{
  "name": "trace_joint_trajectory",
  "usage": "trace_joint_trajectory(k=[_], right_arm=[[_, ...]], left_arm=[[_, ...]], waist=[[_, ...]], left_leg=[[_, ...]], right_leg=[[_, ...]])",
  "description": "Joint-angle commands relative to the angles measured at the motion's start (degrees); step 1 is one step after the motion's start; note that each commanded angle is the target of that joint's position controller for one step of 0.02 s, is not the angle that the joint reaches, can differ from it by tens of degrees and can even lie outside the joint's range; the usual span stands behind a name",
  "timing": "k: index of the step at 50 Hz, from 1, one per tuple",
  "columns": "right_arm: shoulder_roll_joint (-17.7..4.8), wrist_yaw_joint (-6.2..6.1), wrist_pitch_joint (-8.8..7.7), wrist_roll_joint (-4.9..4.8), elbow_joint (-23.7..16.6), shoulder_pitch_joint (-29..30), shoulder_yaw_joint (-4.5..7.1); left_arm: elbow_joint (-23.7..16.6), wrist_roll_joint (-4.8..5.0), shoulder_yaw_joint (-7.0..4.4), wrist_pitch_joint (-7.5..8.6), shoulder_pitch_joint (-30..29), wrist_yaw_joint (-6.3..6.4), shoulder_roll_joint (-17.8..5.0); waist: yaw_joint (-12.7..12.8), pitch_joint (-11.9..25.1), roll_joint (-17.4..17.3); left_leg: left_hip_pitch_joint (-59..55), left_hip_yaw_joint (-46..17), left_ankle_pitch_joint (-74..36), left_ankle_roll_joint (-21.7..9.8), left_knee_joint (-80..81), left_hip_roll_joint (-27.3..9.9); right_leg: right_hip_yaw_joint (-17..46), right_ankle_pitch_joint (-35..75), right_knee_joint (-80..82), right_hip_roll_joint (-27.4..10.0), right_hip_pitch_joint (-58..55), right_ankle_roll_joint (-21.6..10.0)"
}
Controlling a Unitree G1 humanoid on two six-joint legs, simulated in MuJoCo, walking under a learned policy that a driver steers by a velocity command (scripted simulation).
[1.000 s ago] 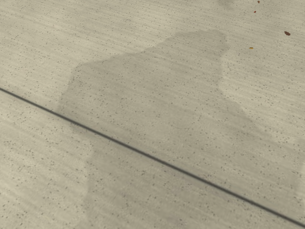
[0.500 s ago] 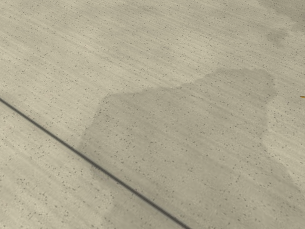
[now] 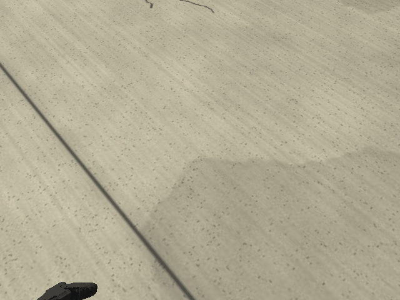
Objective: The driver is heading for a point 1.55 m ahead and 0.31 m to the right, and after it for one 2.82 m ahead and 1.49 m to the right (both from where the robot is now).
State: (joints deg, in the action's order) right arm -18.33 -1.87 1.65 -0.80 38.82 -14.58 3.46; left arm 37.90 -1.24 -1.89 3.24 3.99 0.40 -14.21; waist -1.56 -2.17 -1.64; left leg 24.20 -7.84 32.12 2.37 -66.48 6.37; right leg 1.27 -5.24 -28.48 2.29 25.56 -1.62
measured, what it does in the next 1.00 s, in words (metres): steps on the spot, turning right: left foot, then right foot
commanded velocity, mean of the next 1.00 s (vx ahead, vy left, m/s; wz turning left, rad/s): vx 0.02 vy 0.00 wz -0.31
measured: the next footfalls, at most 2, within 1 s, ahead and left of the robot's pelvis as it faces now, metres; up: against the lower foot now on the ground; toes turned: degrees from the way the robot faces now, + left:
left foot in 0.22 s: +0.08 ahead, +0.14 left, +0.00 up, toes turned -5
right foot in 0.54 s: +0.07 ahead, -0.13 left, +0.00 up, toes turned -14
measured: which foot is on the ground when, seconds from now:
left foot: up 0.00-0.20, down 0.22-0.54, up 0.56-0.98, down 1.00-1.00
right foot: down 0.00-0.26, up 0.28-0.52, down 0.54-1.00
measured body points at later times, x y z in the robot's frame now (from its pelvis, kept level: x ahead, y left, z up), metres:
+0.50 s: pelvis +0.04 -0.01 +0.00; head +0.07 -0.02 +0.45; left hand +0.23 +0.25 -0.09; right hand +0.14 -0.31 -0.10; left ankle +0.04 +0.14 -0.73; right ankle +0.03 -0.12 -0.71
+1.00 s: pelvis +0.05 -0.02 +0.01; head +0.06 -0.03 +0.46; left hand +0.31 +0.15 -0.08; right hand +0.07 -0.33 -0.09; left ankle +0.11 +0.10 -0.72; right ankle +0.03 -0.12 -0.73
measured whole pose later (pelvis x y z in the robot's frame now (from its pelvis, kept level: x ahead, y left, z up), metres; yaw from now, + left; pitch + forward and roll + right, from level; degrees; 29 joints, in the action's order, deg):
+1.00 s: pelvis +0.05 -0.02 +0.01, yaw -24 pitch +1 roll +0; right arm -16.0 -0.6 -0.4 0.2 41.2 -9.8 3.9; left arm 36.2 -0.5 -2.8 -2.2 8.5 1.0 -16.0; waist 0.0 -0.7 -0.2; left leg 17.6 -3.2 13.6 3.1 -32.3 -0.2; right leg 8.7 -12.8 -30.3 6.7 18.0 -2.6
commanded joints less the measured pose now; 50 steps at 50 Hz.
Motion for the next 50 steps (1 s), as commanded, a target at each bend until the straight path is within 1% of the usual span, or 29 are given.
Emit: trace_joint_trajectory(k=[1, 3, 4, 5, 7, 9, 10, 11, 12, 13, 14, 15, 17, 19, 21, 24, 26, 27, 28, 29, 30, 32, 33, 35, 39, 43, 47, 49, 50], right_arm=[[-5.4, -0.46, 1.55, 0.17, -3.3, -3.1, 1.65], [-0.8, -0.26, 1.07, 0.92, -2.5, -4.7, 0.18], [0.5, -0.15, 0.63, 1.40, -2.3, -4.2, -0.38], [0.7, -0.02, 0.28, 1.63, -2.4, -2.9, -0.57], [-1.3, 0.08, 0.05, 1.26, -2.0, -2.0, 0.04], [-2.2, 0.23, -0.02, 1.19, -1.5, -2.3, 0.57], [-3.3, 0.17, -0.11, 1.59, -2.1, -1.5, 0.88], [-5.2, -0.12, -0.27, 2.31, -2.9, -1.8, 1.27], [-8.7, -0.32, -0.12, 2.67, -2.7, -1.2, 2.38], [-7.5, -0.26, -0.17, 2.73, -2.0, -1.8, 2.53], [-6.9, -0.35, -0.50, 2.85, -3.0, 0.6, 2.34], [-6.7, -0.64, -1.03, 2.90, -3.8, 2.8, 2.37], [-5.5, -1.07, -2.24, 1.87, -4.2, 3.9, 2.14], [-5.4, -1.02, -2.24, 0.90, -4.1, 5.6, 2.38], [-6.1, -0.87, -1.39, 0.73, -3.9, 6.2, 2.88], [-7.6, -0.84, -0.58, 0.05, -3.0, 4.7, 3.56], [-6.9, -0.76, -0.92, -0.92, -2.4, 4.5, 3.40], [-5.1, -0.42, -1.35, -0.19, -1.2, 1.0, 3.04], [-0.7, -0.03, -1.74, 3.24, -4.1, 1.3, 1.44], [-2.7, -0.36, -2.21, 2.38, -5.6, 8.2, 1.74], [-4.7, -0.55, -2.06, 0.98, -5.6, 9.8, 2.32], [-5.1, -1.45, -1.52, 1.29, -3.9, 9.0, 2.69], [-5.4, -1.68, -1.31, 1.45, -3.7, 8.2, 2.94], [-4.1, -1.25, -1.37, 1.15, -2.9, 6.5, 2.72], [-2.5, -0.89, -1.64, 1.00, -2.9, 8.3, 2.06], [-2.8, -0.18, -2.13, 0.74, -2.7, 8.8, 2.06], [-2.3, 0.88, -2.67, 0.58, -2.0, 7.2, 1.58], [0.4, 1.77, -3.23, 1.06, -1.1, 5.0, 0.64], [-0.2, 1.98, -3.41, 1.90, -1.4, 5.7, 0.45]], left_arm=[[-2.9, -0.17, -1.41, -1.28, 0.7, 0.21, -6.8], [-1.7, -0.38, -1.08, -1.34, -0.2, -0.28, -5.7], [-1.3, -0.10, -1.09, -1.33, 0.0, -0.54, -5.5], [-0.8, 0.31, -1.40, -1.45, 0.8, -0.71, -6.3], [-0.5, 1.05, -2.14, -1.95, 2.2, -0.85, -8.6], [-0.9, 1.85, -2.48, -2.58, 1.9, -0.73, -9.9], [-0.6, 2.22, -2.38, -2.68, 3.1, -0.60, -9.5], [-0.7, 2.03, -2.11, -2.49, 3.5, -0.63, -8.7], [-1.7, 1.85, -1.95, -2.12, 3.9, -0.80, -7.2], [-2.1, 1.98, -2.06, -1.93, 2.4, -0.66, -7.2], [-2.1, 2.02, -2.58, -1.99, 2.5, -0.61, -7.8], [-1.8, 1.94, -3.12, -2.35, 3.5, -0.50, -8.2], [-1.3, 1.92, -4.03, -3.60, 6.0, -0.32, -8.7], [-1.4, 2.33, -3.31, -4.57, 7.1, -0.42, -6.0], [-2.6, 2.57, -2.60, -4.91, 5.4, -1.10, -4.6], [-4.3, 2.87, -3.14, -5.14, 4.9, -2.38, -6.3], [-3.3, 2.38, -3.98, -5.23, 9.0, -2.27, -7.1], [-3.4, 2.07, -5.02, -5.10, 10.7, -1.55, -10.0], [-5.1, 1.37, -6.88, -4.96, 11.9, -0.53, -19.0], [-5.3, -0.60, -5.94, -3.77, 14.9, -1.29, -17.1], [-5.2, -0.72, -5.36, -2.70, 13.2, -1.56, -15.6], [-5.5, 1.55, -4.61, -2.49, 8.0, -0.68, -12.8], [-5.7, 2.14, -4.27, -2.93, 6.0, -0.19, -12.3], [-6.1, 1.71, -4.04, -3.63, 5.2, 0.47, -11.9], [-6.1, 1.85, -4.39, -4.30, 6.1, 1.50, -12.3], [-6.7, 1.55, -4.71, -4.93, 5.0, 1.57, -12.8], [-5.9, 0.75, -3.04, -5.11, 4.3, 0.81, -9.4], [-4.7, 0.65, -1.32, -4.85, 3.4, 0.44, -5.7], [-3.2, 0.15, -0.97, -4.32, 6.7, 0.20, -4.7]], waist=[[0.3, 6.8, 7.1], [-1.0, 7.2, 9.0], [-0.5, 7.9, 9.9], [0.3, 8.6, 10.9], [1.0, 9.1, 11.0], [-0.2, 7.5, 10.1], [-0.2, 6.6, 9.3], [-0.4, 6.5, 6.8], [1.4, 5.0, -2.2], [0.3, 4.5, -8.2], [0.4, 2.7, -11.2], [0.6, 2.6, -12.2], [1.1, 3.3, -8.1], [1.7, 3.8, -6.0], [0.6, 4.7, -7.2], [-0.1, 6.3, -9.0], [2.1, 7.0, -7.0], [2.1, 8.0, 0.0], [0.6, 8.6, 20.1], [6.1, 13.1, 16.3], [5.5, 10.6, 10.3], [3.2, 7.8, 5.4], [1.9, 7.5, 6.1], [0.9, 8.4, 7.6], [2.0, 8.3, 7.9], [2.5, 7.2, 9.7], [3.3, 8.4, 10.2], [1.0, 8.0, 8.9], [2.0, 7.2, 7.0]], left_leg=[[6.1, 1.4, -3.4, 2.3, -2.2, -5.5], [-1.8, 4.3, -4.4, 2.2, 9.9, -5.8], [-4.5, 5.2, -4.4, 2.1, 15.9, -6.2], [-6.0, 5.5, -5.7, 1.9, 20.9, -6.3], [-8.6, 5.7, -11.9, 1.2, 28.5, -5.7], [-13.4, 6.9, -19.2, -0.9, 37.7, -4.5], [-15.9, 6.1, -20.0, -2.5, 39.8, -5.4], [-19.2, 2.4, -20.9, -4.8, 40.3, -10.1], [-17.4, -1.2, -16.2, -8.0, 41.3, -14.8], [-12.9, -4.9, -11.6, -10.6, 45.9, -17.8], [-11.4, -8.7, -14.8, -12.5, 48.9, -21.6], [-11.7, -10.1, -23.7, -14.3, 48.6, -24.7], [-14.9, -8.4, -41.6, -15.8, 46.0, -26.7], [-17.6, -3.0, -47.3, -14.1, 44.0, -24.5], [-17.0, 1.6, -47.6, -12.9, 43.0, -22.3], [-17.8, 3.3, -45.4, -12.3, 40.6, -23.0], [-14.2, 6.4, -39.4, -9.1, 35.1, -21.4], [-8.2, 10.8, -29.9, -4.8, 26.4, -18.2], [10.1, 15.1, 2.5, 2.2, 7.1, -9.8], [14.4, 4.8, 9.9, 2.3, -2.6, -6.1], [15.8, 2.8, 6.5, 1.7, -6.5, -7.2], [16.5, 2.2, -2.3, 1.3, -3.7, -8.8], [14.0, 2.1, -5.4, 1.6, -1.9, -8.9], [10.8, 3.1, -9.3, 2.2, 0.0, -7.1], [9.4, 2.6, -12.0, 3.1, 11.7, -5.9], [4.4, 2.3, -12.2, 2.8, 19.9, -5.2], [-3.6, 4.3, -12.5, 1.5, 26.7, -7.2], [-13.0, 5.3, -21.7, 0.0, 40.6, -7.5], [-16.6, 3.4, -27.5, -1.1, 44.1, -8.6]], right_leg=[[15.9, 6.6, 10.5, -15.0, -11.5, -10.7], [10.5, 8.9, 11.3, -10.9, -7.0, -9.9], [9.9, 10.5, 11.1, -10.3, -7.3, -10.1], [10.8, 10.1, 10.7, -10.6, -8.7, -10.7], [13.7, 3.8, 9.9, -11.6, -10.3, -11.3], [15.9, -5.1, 9.9, -11.2, -7.1, -9.8], [16.5, -10.4, 9.9, -10.2, -4.3, -7.7], [16.1, -14.7, 7.9, -8.9, 0.0, -5.0], [9.5, -18.4, 3.9, -3.8, 4.0, -2.0], [2.9, -17.9, -3.1, 0.1, 2.6, 0.2], [0.4, -17.5, -10.8, 1.3, 3.6, 1.2], [-0.3, -21.4, -18.8, 0.3, 5.1, 1.8], [1.7, -25.6, -31.1, -1.6, 9.1, 3.4], [0.8, -23.3, -29.6, -3.2, 9.9, 4.4], [-2.2, -20.1, -22.8, -3.4, 5.3, 4.7], [-5.2, -15.8, -12.6, -2.2, -0.7, 3.5], [-6.8, -5.6, -0.8, 0.3, -9.6, 1.1], [-0.3, 7.1, 3.7, -2.2, -17.7, -1.2], [24.1, 34.0, 4.1, -19.6, -27.8, -10.5], [32.0, 34.4, 6.6, -25.1, -25.8, -20.0], [27.3, 30.1, 6.8, -22.5, -24.7, -19.0], [21.1, 22.2, 6.3, -17.2, -22.3, -13.4], [19.2, 20.8, 6.8, -15.4, -19.6, -12.2], [17.7, 19.2, 7.5, -13.2, -17.8, -11.7], [19.5, 10.3, 8.1, -12.0, -18.4, -11.6], [22.7, 0.5, 8.7, -11.4, -14.6, -11.5], [22.3, 2.3, 6.6, -12.0, -13.0, -11.1], [19.5, -0.8, 5.6, -9.9, -10.0, -8.5], [17.6, -4.6, 5.3, -7.9, -8.5, -5.7]])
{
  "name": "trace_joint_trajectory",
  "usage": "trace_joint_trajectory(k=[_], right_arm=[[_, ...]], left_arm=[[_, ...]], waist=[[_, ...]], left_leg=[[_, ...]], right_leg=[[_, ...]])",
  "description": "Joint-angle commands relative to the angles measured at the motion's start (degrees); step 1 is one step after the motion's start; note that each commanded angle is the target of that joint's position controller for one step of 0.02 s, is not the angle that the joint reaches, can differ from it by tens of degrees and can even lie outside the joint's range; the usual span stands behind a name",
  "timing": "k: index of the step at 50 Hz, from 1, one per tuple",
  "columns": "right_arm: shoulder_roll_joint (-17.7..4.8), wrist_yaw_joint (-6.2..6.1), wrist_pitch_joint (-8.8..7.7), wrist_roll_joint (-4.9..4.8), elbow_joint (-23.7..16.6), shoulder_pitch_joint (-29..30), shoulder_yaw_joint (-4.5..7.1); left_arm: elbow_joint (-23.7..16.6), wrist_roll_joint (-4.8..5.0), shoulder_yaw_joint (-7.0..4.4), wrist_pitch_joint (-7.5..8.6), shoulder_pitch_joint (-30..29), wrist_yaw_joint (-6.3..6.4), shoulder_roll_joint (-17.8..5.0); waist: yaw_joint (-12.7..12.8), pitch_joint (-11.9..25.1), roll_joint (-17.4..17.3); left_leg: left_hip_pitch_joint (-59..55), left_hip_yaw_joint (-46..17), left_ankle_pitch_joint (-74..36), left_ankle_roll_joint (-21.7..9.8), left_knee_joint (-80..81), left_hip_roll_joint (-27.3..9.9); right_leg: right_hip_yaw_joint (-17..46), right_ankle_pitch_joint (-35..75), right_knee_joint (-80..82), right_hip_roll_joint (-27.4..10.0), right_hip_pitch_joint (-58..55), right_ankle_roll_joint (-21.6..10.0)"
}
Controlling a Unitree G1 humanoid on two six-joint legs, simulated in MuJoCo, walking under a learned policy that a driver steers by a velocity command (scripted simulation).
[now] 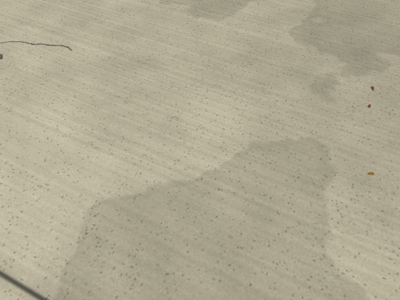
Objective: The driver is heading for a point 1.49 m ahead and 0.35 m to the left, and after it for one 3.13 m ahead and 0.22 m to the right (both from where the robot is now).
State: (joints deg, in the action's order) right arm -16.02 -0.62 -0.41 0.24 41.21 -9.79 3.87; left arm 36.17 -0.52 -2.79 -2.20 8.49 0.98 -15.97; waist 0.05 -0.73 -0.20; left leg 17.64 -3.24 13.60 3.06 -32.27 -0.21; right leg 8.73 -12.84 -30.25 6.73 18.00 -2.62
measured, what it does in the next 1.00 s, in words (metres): steps to the left, turning left: left foot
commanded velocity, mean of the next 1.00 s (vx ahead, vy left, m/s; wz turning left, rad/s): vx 0.10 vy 0.00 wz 0.32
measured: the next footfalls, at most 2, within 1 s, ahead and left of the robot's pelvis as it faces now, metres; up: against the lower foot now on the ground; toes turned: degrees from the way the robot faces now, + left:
left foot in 0.62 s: +0.00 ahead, +0.17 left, +0.00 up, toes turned +20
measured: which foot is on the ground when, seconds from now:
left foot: down 0.00-0.32, up 0.34-0.60, down 0.62-1.00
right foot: down 0.00-0.62, up 0.64-1.00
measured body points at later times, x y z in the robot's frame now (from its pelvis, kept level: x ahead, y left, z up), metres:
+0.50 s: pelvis +0.00 +0.02 +0.00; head +0.03 +0.04 +0.45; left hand +0.06 +0.33 -0.10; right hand +0.23 -0.21 -0.08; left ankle -0.04 +0.14 -0.68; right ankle +0.03 -0.10 -0.73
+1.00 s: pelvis +0.05 +0.10 +0.02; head +0.05 +0.12 +0.47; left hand +0.09 +0.41 -0.09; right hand +0.23 -0.13 -0.08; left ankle -0.04 +0.15 -0.73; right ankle +0.22 -0.01 -0.68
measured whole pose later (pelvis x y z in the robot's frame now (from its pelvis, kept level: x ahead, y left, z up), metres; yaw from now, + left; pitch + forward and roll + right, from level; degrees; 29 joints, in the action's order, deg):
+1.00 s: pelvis +0.05 +0.10 +0.02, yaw +22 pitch +2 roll -1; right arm -15.8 -0.3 -3.4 0.2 39.1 -19.6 2.2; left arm 43.0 1.2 -4.2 2.5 10.4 -1.2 -17.5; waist -2.2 1.6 1.6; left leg 3.2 -2.3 13.1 -3.8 -14.5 2.7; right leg 1.4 -3.4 -41.2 -3.2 33.2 2.0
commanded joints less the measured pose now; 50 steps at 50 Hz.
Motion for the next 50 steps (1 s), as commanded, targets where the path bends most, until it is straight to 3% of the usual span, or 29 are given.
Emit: trace_joint_trajectory(k=[1, 2, 3, 4, 7, 11, 14, 16, 17, 18, 19, 20, 21, 23, 25, 28, 30, 31, 32, 33, 34, 35, 36, 38, 40, 43, 50], right_arm=[[-6.2, 0.55, -1.40, 1.41, -4.9, 1.5, 0.49], [-7.9, 0.52, -1.42, 1.66, -4.6, 4.5, 0.61], [-6.5, 0.66, -1.46, 0.95, -5.5, 5.3, 0.62], [-6.4, 0.68, -1.55, 0.70, -5.2, 4.3, 0.56], [-8.6, 0.14, -1.68, -0.24, -5.5, 2.7, 1.09], [-8.9, -0.83, -0.27, -0.88, -7.2, 1.4, 1.67], [-8.6, -1.03, 0.74, -1.24, -9.2, 1.9, 1.98], [-7.4, -0.86, 1.07, -1.42, -10.3, 1.9, 1.75], [-6.6, -0.59, 1.16, -1.30, -10.7, 1.3, 1.54], [-7.2, -0.27, 1.24, -1.09, -10.7, 0.9, 1.90], [-9.2, -0.03, 1.38, -1.12, -10.7, 1.2, 2.82], [-9.1, 0.17, 1.77, -1.48, -10.1, 0.5, 3.12], [-7.4, 0.27, 2.28, -1.71, -9.6, -0.1, 2.59], [-5.1, 0.52, 2.74, -1.62, -10.1, 1.5, 1.51], [-4.1, 1.35, 2.77, -1.69, -11.3, 2.6, 0.79], [-6.1, 2.04, 2.83, -1.94, -11.7, 1.0, 1.44], [-7.1, 1.66, 2.98, -1.34, -10.1, -3.8, 2.38], [-10.3, 1.04, 2.84, -1.12, -10.3, -5.5, 3.47], [-17.4, 0.09, 2.52, -0.85, -12.3, -7.0, 4.67], [-16.7, 0.87, 0.98, 1.08, -12.2, -10.4, 4.40], [-14.5, 1.21, -0.30, 0.92, -11.2, -9.8, 3.69], [-12.1, 1.03, -0.87, -0.33, -10.7, -8.0, 3.04], [-10.8, 0.61, -0.96, -0.85, -10.9, -6.3, 2.38], [-9.3, -0.23, -1.14, -0.29, -11.0, -4.6, 1.43], [-7.7, -0.54, -2.09, 0.33, -9.8, -6.2, 0.84], [-8.6, -0.40, -3.16, -0.01, -7.8, -8.6, 1.02], [-10.5, 0.30, -3.88, -0.13, -3.8, -11.2, 1.71]], left_arm=[[-0.8, -1.71, -0.14, 1.70, 4.5, -0.47, -3.4], [-0.6, -1.78, -0.45, 2.23, 7.6, -0.64, -3.4], [-0.6, -2.00, -0.91, 2.36, 3.9, -0.27, -5.8], [-1.0, -1.37, -1.54, 2.30, 0.8, 0.05, -7.1], [-1.8, -0.93, -1.75, 1.84, -0.5, 0.80, -5.6], [-1.6, -0.41, -2.27, 2.64, 0.6, 0.58, -4.0], [-1.4, -0.19, -3.15, 2.91, 1.7, 0.16, -4.6], [-1.2, -0.31, -3.94, 2.74, 3.1, 0.14, -6.5], [-1.0, -0.55, -4.33, 2.72, 4.1, 0.16, -8.1], [-1.7, -0.76, -4.21, 2.97, 3.1, 0.50, -8.3], [-2.3, -0.84, -3.77, 3.30, 3.5, 0.89, -7.7], [-2.6, -0.51, -3.51, 3.43, 1.8, 1.26, -7.4], [-2.5, 0.09, -3.58, 3.36, -0.2, 1.35, -7.8], [-2.0, 0.25, -3.93, 2.68, -0.8, 1.47, -9.1], [-1.7, 0.23, -4.18, 1.71, -1.0, 1.40, -9.7], [-0.8, 1.27, -4.62, 1.16, 0.3, 1.04, -11.0], [0.0, 2.28, -4.22, 1.37, 1.1, 0.86, -9.7], [0.9, 1.31, -3.68, 1.59, 3.8, 0.56, -7.2], [-1.8, -2.25, -2.17, 1.67, 3.2, 0.17, -3.3], [-3.7, -0.92, -2.96, 2.57, -3.5, 0.41, -6.5], [-3.9, 0.88, -3.48, 3.02, -5.2, 0.26, -8.0], [-3.4, 1.22, -3.94, 3.39, -5.4, 0.11, -8.9], [-2.2, 0.87, -4.20, 3.61, -5.1, 0.21, -9.1], [-0.9, 0.39, -3.99, 4.42, -2.9, -0.38, -8.0], [1.4, 0.64, -3.48, 5.26, -1.2, -1.02, -6.7], [1.7, 0.90, -2.57, 5.71, -4.1, -1.34, -5.3], [0.5, 2.03, -1.58, 6.01, -7.1, -2.70, -5.3]], waist=[[2.6, 5.1, -0.2], [7.0, 4.0, -7.8], [4.2, 2.3, -8.0], [2.7, 1.1, -8.0], [1.8, 0.3, -9.7], [0.7, 2.5, -7.3], [0.5, 3.3, -2.7], [0.3, 3.3, 4.6], [0.3, 3.4, 10.0], [0.6, 4.1, 13.7], [1.2, 4.1, 9.7], [0.1, 3.9, 4.9], [-0.7, 2.8, 3.6], [0.5, 2.2, 5.4], [1.3, 3.8, 8.0], [1.2, 6.1, 9.6], [-0.9, 6.7, 7.4], [-0.6, 5.8, -1.0], [0.8, 5.7, -19.3], [-5.2, 10.0, -14.2], [-4.2, 6.4, -9.4], [-3.0, 2.9, -7.2], [-2.2, 1.0, -6.4], [-0.4, 1.1, -7.9], [-0.8, 2.4, -7.3], [-2.7, 0.9, -7.0], [-5.1, -3.9, -5.3]], left_leg=[[-11.1, -8.2, -17.8, -4.2, 10.4, -7.8], [-4.8, -10.6, -14.3, -8.4, 9.9, -9.8], [0.0, -11.8, -4.5, -9.6, 12.2, -8.7], [1.4, -12.0, -0.3, -8.9, 13.0, -7.7], [0.9, -15.0, -2.2, -8.9, 12.6, -7.9], [-1.1, -17.6, -7.0, -10.2, 9.0, -7.1], [1.8, -16.2, -6.7, -9.0, 4.5, -3.9], [7.7, -10.0, -1.6, -5.7, -3.5, 1.0], [11.8, -5.7, 4.1, -3.9, -10.1, 3.7], [14.8, -2.4, 18.3, -2.5, -21.6, 3.3], [17.2, -2.7, 23.0, -1.2, -33.2, 1.5], [17.6, -3.4, 21.3, -0.6, -37.5, 0.1], [17.7, -2.9, 18.1, -0.2, -35.1, -1.3], [16.1, 0.7, 13.4, 0.6, -29.0, -2.1], [10.1, 3.5, 12.2, 0.4, -20.7, -2.2], [4.1, 6.5, 7.6, -0.9, -8.8, -0.9], [-4.8, 8.2, -1.6, -3.6, 3.4, 2.1], [-12.2, 0.0, -13.1, -6.3, 8.1, -1.7], [-19.7, -24.5, -28.0, -15.1, 9.1, -18.0], [-16.5, -33.3, -11.8, -23.9, 14.3, -21.9], [-15.8, -31.2, 7.3, -22.1, 17.1, -19.1], [-13.8, -29.1, 20.1, -19.0, 18.8, -16.6], [-12.4, -27.3, 22.0, -17.1, 19.6, -15.0], [-10.5, -22.6, 18.2, -15.6, 21.4, -11.8], [-12.6, -17.7, 10.8, -14.7, 22.2, -10.6], [-14.2, -13.4, 5.6, -14.0, 23.2, -10.6], [-17.6, -9.2, 2.6, -15.3, 25.7, -14.6]], right_leg=[[6.2, -3.6, 2.7, -8.7, 0.6, -1.7], [0.8, -6.3, 3.7, -5.0, -2.6, 1.0], [-0.5, -4.0, 3.0, -5.1, -5.8, 2.8], [-1.1, -2.8, 1.8, -4.8, -6.3, 2.9], [-2.8, -1.5, 0.4, -4.8, -5.0, 2.4], [-5.0, -1.3, -0.7, -4.6, -3.8, 2.3], [-3.9, 0.6, 1.4, -6.6, -6.0, 0.7], [2.6, 2.8, 6.5, -12.7, -9.5, -3.4], [9.9, 7.3, 10.0, -19.9, -11.8, -8.0], [16.1, 15.5, 11.4, -27.8, -12.3, -13.5], [17.3, 22.2, 11.5, -31.0, -11.8, -16.5], [13.4, 23.3, 10.6, -29.7, -11.0, -15.4], [8.1, 21.7, 10.4, -26.6, -10.5, -12.8], [1.0, 22.3, 10.4, -22.5, -10.4, -10.5], [-4.2, 23.2, 9.5, -20.8, -9.5, -9.7], [-5.8, 22.4, 6.7, -22.6, -10.9, -8.8], [-9.1, 14.7, 0.6, -20.9, -7.0, -4.7], [-14.1, 3.9, -9.4, -17.3, 1.3, 0.2], [-16.5, -26.2, -28.2, -9.2, 20.0, 6.3], [-6.0, -27.0, -36.9, -6.4, 24.5, 6.0], [-4.0, -20.9, -38.2, -8.2, 27.6, 4.6], [-3.8, -14.8, -35.9, -9.5, 29.2, 3.4], [-3.7, -10.3, -33.9, -10.4, 28.9, 3.4], [-5.0, -2.2, -31.1, -9.8, 25.0, 4.1], [-6.4, 3.9, -26.4, -9.9, 23.3, 4.6], [-7.0, 8.4, -17.7, -10.3, 22.5, 5.1], [-6.1, 9.7, -9.1, -11.3, 25.2, 4.1]])
Velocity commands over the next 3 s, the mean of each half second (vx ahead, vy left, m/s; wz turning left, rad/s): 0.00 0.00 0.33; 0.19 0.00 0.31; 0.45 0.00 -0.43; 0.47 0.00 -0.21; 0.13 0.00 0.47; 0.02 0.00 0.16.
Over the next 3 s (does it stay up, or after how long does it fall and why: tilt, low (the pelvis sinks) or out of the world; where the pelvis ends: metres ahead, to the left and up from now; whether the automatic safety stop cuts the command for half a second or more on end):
stays up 0.72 0.19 0.00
